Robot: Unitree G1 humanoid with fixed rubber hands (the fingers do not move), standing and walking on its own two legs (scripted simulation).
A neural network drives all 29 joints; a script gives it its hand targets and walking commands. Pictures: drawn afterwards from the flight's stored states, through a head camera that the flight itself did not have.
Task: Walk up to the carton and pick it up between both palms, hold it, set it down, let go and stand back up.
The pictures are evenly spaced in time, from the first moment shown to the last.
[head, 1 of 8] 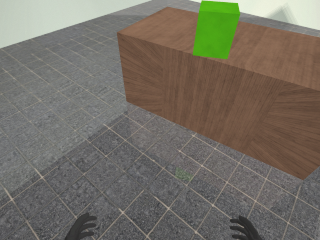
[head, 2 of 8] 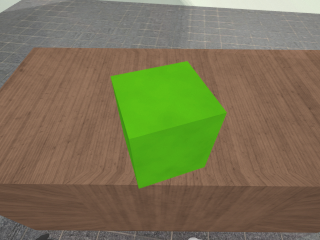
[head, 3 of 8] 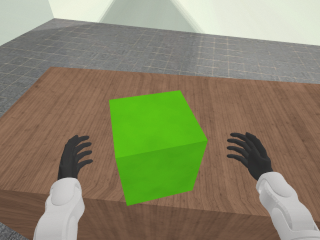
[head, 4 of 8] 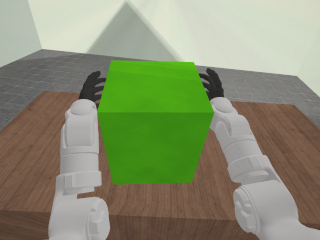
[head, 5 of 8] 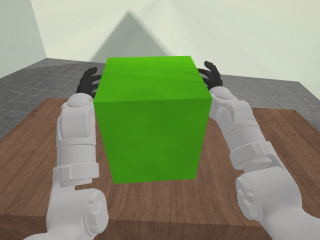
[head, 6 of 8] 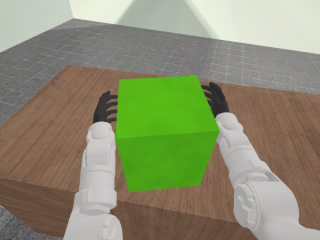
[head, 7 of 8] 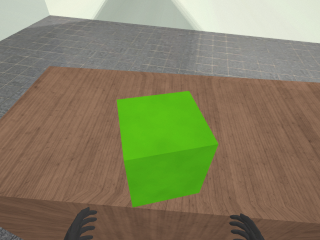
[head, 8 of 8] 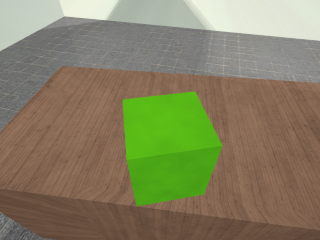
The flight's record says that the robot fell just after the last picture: no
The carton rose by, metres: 0.22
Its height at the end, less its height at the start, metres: +0.00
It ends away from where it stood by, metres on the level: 0.01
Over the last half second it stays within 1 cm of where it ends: yes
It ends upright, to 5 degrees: yes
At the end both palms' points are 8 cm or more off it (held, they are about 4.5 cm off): yes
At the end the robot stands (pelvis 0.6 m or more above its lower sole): yes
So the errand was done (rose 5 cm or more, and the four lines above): yes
